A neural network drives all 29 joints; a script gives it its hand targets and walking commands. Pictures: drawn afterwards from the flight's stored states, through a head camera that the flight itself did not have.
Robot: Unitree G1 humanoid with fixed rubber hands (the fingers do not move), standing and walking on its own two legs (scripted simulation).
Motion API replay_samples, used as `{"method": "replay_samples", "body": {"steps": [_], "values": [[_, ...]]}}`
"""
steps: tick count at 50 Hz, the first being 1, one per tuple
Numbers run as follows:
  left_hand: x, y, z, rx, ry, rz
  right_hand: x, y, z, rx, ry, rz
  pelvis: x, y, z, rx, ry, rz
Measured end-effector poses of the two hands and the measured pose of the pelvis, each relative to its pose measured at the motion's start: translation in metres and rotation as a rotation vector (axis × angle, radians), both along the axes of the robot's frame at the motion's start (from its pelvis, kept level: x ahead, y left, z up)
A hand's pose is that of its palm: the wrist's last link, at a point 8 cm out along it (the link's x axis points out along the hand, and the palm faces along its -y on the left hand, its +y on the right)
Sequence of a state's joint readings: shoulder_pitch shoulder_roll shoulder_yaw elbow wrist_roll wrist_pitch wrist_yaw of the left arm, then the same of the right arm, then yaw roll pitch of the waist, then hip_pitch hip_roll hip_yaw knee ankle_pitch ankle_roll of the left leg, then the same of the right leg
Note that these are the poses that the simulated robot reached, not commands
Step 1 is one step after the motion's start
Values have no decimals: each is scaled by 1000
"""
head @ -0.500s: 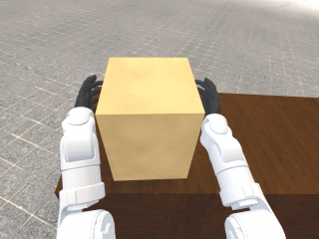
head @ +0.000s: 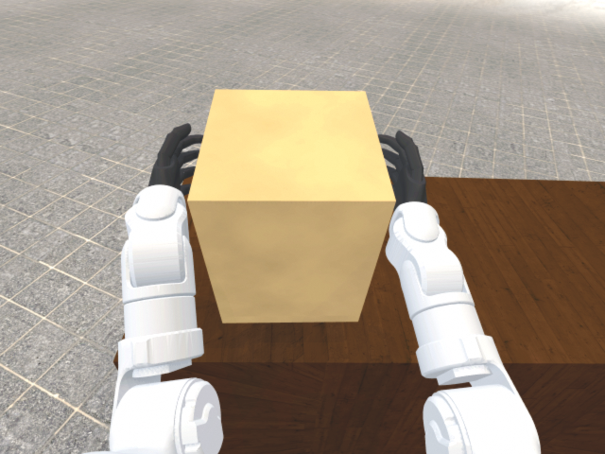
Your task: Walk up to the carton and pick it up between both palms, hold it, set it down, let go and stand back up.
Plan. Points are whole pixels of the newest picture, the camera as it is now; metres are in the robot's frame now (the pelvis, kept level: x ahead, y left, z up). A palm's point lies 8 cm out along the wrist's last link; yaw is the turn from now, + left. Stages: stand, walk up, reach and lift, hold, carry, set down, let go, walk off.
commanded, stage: set down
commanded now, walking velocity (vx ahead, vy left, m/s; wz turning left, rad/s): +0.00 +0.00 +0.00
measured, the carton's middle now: (290, 212) +0.40 -0.01 +0.16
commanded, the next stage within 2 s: none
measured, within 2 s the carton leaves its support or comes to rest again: neither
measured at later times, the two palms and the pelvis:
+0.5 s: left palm (184, 214) +0.42 +0.14 +0.14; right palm (388, 224) +0.38 -0.15 +0.14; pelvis +0.04 +0.01 +0.00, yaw +0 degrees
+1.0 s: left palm (203, 211) +0.43 +0.11 +0.14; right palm (402, 235) +0.38 -0.17 +0.13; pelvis +0.03 +0.02 +0.00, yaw -1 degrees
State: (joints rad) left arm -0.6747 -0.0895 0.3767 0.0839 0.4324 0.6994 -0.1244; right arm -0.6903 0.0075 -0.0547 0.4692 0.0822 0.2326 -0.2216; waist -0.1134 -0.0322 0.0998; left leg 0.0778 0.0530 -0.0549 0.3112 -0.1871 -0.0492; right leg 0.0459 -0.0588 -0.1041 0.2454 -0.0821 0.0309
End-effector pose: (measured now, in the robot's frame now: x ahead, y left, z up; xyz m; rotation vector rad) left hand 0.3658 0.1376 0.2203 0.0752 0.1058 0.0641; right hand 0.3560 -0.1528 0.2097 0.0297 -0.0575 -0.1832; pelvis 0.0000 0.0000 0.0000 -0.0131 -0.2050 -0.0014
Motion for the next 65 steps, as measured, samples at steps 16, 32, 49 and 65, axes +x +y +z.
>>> {"method": "replay_samples", "body": {"steps": [16, 32, 49, 65], "values": [[34, 2, -36, 32, -3, -54, 21, 2, -35, -30, -37, -40, 20, 2, 1, -4, 3, 7], [57, 1, -81, 7, 26, -99, 32, 2, -68, -29, -23, -77, 48, 17, 1, -22, 73, 3], [61, -22, -80, 56, 75, -148, 20, -18, -81, -31, 29, -136, 36, 19, 2, -12, 45, -10], [69, -22, -102, 8, 116, -162, 26, -18, -86, -60, 65, -144, 32, 10, 3, -5, 94, -13]]}}
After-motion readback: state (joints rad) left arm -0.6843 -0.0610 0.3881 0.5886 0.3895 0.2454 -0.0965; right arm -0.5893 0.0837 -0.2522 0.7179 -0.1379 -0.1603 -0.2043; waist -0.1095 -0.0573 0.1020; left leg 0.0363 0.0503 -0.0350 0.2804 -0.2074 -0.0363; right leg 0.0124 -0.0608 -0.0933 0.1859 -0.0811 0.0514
